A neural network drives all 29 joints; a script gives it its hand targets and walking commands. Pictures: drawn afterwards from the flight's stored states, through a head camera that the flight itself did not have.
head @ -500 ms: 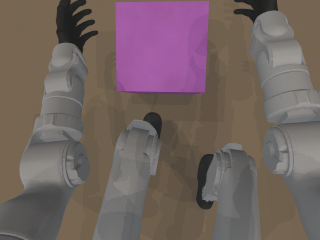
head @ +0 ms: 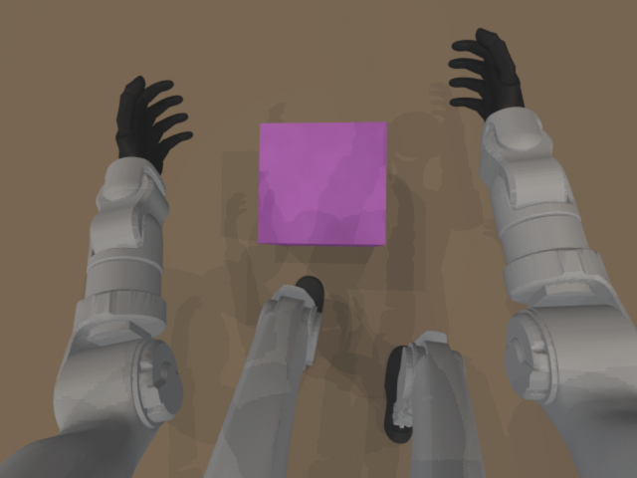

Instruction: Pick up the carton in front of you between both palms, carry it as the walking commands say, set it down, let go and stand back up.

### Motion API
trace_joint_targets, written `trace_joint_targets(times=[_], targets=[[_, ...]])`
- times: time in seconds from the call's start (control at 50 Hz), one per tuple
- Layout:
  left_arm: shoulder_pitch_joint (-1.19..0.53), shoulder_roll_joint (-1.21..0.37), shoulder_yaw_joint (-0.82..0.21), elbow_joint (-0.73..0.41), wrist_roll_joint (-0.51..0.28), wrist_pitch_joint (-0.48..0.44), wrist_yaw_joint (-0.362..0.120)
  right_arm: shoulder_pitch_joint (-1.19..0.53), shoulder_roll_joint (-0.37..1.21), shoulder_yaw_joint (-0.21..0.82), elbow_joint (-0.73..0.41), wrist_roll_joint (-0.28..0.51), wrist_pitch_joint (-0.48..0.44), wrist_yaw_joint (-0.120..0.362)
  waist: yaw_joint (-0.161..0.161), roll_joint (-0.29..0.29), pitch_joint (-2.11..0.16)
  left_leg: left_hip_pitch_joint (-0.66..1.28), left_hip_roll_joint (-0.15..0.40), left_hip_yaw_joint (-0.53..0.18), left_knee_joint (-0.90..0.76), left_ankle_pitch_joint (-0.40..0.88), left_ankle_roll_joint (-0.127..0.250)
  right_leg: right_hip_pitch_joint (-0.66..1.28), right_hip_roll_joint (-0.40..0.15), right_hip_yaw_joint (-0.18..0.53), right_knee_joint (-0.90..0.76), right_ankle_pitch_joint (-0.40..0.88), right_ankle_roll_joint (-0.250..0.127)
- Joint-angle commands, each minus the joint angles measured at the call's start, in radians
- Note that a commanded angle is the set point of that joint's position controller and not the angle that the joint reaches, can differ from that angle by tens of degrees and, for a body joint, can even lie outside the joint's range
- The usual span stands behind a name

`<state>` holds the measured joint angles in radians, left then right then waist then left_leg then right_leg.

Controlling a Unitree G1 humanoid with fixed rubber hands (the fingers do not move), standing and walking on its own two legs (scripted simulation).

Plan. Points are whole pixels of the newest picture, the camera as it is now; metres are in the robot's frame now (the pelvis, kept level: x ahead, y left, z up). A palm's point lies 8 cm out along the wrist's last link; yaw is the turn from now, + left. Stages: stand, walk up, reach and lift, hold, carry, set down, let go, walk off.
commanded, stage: set down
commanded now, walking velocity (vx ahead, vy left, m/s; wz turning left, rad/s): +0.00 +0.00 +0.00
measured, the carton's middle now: (326, 194) +0.46 +0.13 -0.43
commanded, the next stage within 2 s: let go in 0.18 s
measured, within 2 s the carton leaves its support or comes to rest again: neither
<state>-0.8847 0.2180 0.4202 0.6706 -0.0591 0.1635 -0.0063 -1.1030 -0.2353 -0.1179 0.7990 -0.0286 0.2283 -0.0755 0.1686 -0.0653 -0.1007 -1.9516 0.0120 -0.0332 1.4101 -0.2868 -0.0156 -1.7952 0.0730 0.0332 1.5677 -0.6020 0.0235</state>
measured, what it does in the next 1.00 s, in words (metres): rises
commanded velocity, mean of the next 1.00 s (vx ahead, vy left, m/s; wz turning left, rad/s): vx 0.00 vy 0.00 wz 0.00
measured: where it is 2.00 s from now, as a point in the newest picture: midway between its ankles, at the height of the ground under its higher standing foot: (349, 372)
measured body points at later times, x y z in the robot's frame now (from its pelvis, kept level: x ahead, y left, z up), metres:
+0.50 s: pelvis +0.04 +0.02 +0.13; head +0.28 +0.05 +0.51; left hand +0.37 +0.30 +0.02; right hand +0.46 -0.10 +0.02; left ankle +0.14 +0.13 -0.52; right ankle +0.03 -0.12 -0.52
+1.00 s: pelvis +0.10 +0.01 +0.21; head +0.18 +0.01 +0.65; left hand +0.25 +0.25 +0.13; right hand +0.33 -0.19 +0.12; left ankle +0.14 +0.13 -0.52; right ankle +0.04 -0.12 -0.52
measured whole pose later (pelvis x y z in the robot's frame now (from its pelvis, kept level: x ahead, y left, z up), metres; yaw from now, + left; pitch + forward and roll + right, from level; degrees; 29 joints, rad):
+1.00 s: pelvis +0.10 +0.01 +0.21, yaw +3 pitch +6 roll +1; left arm 0.23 0.22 0.02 0.37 -0.03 0.03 -0.07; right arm 0.07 -0.15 -0.09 0.54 -0.05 -0.01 -0.01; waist 0.06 0.00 0.06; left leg -0.43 -0.03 -0.02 0.48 -0.16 0.00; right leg -0.26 -0.01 0.06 0.52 -0.37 0.01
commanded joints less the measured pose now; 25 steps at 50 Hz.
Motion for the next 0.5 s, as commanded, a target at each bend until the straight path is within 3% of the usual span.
trace_joint_targets(times=[0.0,0.12,0.26,0.38,0.48], targets=[[-0.134,0.119,0.015,-0.106,0.018,-0.025,-0.005,-0.215,-0.067,-0.02,-0.096,-0.001,-0.029,0.011,0.059,-0.037,-0.981,0.99,-0.054,0.118,-0.093,0.38,-0.03,0.227,0.05,-0.082,-0.285,0.182,0.019],[-0.102,0.101,0.023,-0.088,0.046,-0.043,-0.008,-0.18,-0.063,-0.025,-0.062,0.003,-0.049,0.032,0.061,-0.031,-0.927,1.073,-0.051,0.107,-0.209,0.402,-0.026,0.311,0.042,-0.066,-0.407,0.213,0.018],[0.004,0.076,0.006,-0.073,0.093,-0.069,-0.035,-0.03,-0.016,-0.061,-0.048,-0.05,-0.075,0.026,0.032,-0.014,-0.929,1.23,-0.044,0.086,-0.321,0.448,-0.016,0.422,0.037,-0.061,-0.536,0.271,0.026],[0.248,0.078,-0.064,-0.167,0.132,-0.082,-0.082,0.268,0.091,-0.084,-0.225,-0.102,-0.097,-0.042,0.018,0.026,-0.921,1.499,-0.042,0.057,-0.424,0.523,0.003,0.564,0.039,-0.054,-0.663,0.341,0.03],[0.421,0.098,-0.154,-0.228,0.12,-0.103,-0.113,0.439,0.113,-0.069,-0.36,-0.098,-0.129,-0.071,-0.003,0.057,-0.711,1.612,-0.036,0.024,-0.547,0.404,0.009,0.652,0.025,-0.049,-0.784,0.254,0.024]])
